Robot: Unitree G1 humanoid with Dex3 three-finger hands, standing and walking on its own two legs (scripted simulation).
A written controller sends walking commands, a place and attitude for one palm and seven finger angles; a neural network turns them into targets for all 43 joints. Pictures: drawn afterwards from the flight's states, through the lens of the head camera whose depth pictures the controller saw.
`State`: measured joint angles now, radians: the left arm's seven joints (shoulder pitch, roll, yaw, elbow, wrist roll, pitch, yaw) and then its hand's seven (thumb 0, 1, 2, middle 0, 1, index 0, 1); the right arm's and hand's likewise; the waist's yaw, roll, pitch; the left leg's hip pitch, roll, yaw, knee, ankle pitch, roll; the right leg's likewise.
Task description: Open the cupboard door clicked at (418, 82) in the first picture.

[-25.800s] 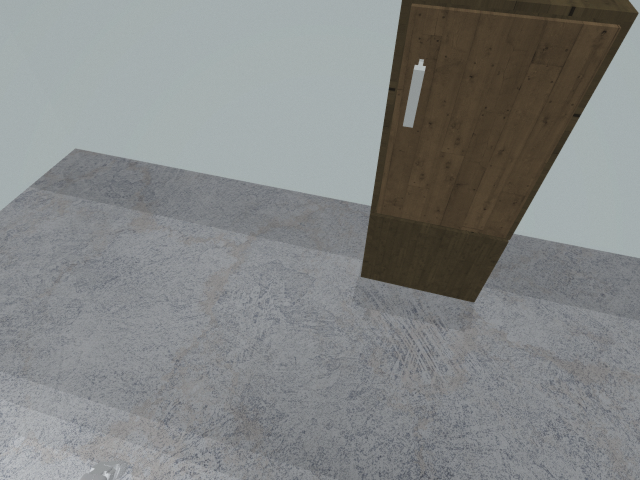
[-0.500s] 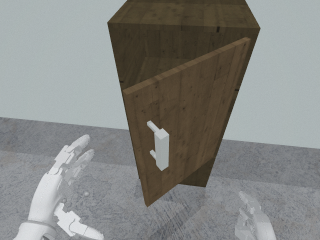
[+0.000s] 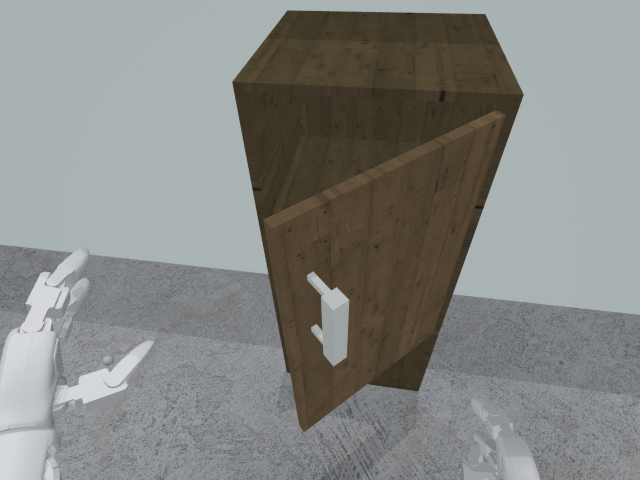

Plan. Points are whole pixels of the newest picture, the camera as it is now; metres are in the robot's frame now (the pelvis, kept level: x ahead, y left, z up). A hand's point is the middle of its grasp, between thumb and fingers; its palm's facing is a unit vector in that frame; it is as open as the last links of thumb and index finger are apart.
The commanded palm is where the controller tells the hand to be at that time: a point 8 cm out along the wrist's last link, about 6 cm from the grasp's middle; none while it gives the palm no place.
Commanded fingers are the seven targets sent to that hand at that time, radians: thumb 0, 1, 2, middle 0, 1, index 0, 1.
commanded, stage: draw the hand back to the body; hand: left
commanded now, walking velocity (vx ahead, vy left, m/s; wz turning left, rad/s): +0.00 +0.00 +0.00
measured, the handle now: (325, 318) +0.32 +0.04 +0.04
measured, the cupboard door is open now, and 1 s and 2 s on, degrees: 45 45 45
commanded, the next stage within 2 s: step back with the hand held close in 0.56 s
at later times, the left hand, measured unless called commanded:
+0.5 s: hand (88, 343) +0.19 +0.25 +0.16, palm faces +0.45 -0.80 -0.40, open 7.5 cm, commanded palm +0.14 +0.29 +0.17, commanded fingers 0.00 0.90 0.90 -0.20 -0.30 -0.20 -0.30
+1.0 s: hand (90, 357) +0.18 +0.24 +0.15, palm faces +0.34 -0.79 -0.50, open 7.4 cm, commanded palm +0.12 +0.29 +0.18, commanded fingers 0.00 0.90 0.90 -0.20 -0.30 -0.20 -0.30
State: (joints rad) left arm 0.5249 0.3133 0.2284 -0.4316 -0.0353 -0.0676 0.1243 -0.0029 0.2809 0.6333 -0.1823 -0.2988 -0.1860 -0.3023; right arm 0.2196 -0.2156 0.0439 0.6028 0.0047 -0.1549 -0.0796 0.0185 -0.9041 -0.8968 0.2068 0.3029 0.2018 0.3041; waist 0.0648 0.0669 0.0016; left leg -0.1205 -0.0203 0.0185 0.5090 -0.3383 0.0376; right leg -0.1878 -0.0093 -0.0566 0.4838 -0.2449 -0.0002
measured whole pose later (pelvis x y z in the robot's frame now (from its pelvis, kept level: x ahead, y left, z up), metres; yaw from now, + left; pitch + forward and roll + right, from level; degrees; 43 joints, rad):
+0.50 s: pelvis +0.00 -0.01 +0.01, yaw +0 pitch -4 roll -1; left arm 0.46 0.32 0.32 -0.39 -0.05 -0.09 0.11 0.01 0.87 0.89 -0.21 -0.30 -0.21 -0.30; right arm 0.20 -0.22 0.02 0.64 0.00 -0.13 -0.07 0.02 -0.91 -0.90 0.21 0.30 0.20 0.30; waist 0.07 0.07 0.02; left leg -0.05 -0.01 0.02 0.42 -0.29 0.02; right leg -0.12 0.01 -0.06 0.40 -0.20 -0.02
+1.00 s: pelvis -0.03 -0.01 +0.00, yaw -2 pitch +0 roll +0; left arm 0.55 0.38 0.37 -0.43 -0.03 -0.16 0.12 0.01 0.89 0.90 -0.21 -0.30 -0.21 -0.30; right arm 0.17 -0.25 -0.02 0.57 0.01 -0.04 -0.08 0.02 -0.91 -0.90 0.21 0.30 0.20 0.30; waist 0.00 0.04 0.03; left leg -0.20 -0.01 0.04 0.46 -0.26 0.03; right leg -0.27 0.01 -0.03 0.42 -0.15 -0.01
